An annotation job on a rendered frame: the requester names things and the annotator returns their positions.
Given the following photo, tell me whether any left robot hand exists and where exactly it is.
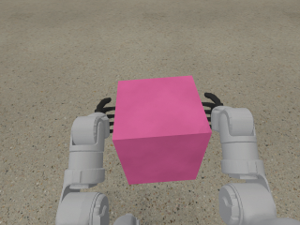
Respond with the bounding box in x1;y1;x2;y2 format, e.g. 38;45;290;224
95;97;115;133

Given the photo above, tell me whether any right robot hand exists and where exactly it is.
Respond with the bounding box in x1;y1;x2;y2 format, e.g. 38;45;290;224
202;93;224;129

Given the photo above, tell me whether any robot left upper arm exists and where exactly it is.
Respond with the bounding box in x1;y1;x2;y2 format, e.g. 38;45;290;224
56;192;110;225

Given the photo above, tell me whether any carton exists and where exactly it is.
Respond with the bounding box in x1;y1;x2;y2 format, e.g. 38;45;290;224
112;75;212;185

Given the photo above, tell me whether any robot right upper arm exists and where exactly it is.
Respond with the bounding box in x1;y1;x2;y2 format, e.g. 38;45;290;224
218;183;300;225

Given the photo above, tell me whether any robot left forearm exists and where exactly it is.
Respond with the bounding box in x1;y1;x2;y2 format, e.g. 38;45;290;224
55;112;111;225

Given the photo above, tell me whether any robot right forearm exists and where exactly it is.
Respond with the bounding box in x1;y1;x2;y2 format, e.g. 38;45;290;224
211;105;277;215

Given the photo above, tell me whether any left robot thigh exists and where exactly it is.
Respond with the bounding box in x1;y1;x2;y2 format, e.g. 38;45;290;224
113;215;140;225

